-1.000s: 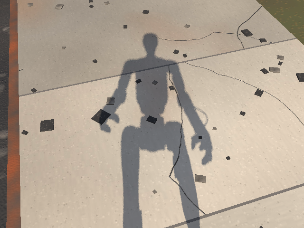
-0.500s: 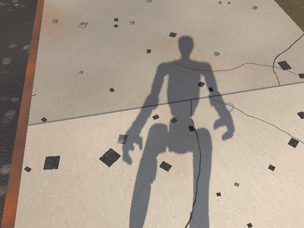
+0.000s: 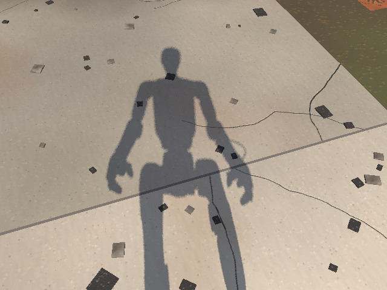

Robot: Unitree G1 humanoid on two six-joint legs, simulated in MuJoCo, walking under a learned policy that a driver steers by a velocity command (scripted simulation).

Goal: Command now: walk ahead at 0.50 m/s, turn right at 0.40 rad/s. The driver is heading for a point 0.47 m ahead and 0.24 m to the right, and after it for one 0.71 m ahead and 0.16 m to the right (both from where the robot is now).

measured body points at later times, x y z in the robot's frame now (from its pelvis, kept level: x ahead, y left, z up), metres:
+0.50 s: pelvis +0.28 -0.08 +0.00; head +0.31 -0.10 +0.45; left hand +0.43 +0.17 -0.11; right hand +0.37 -0.38 -0.11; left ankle +0.38 +0.09 -0.67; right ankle +0.28 -0.14 -0.75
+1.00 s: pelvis +0.47 -0.08 -0.01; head +0.51 -0.10 +0.44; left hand +0.75 +0.09 -0.11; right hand +0.44 -0.39 -0.11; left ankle +0.59 -0.03 -0.75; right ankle +0.40 -0.20 -0.68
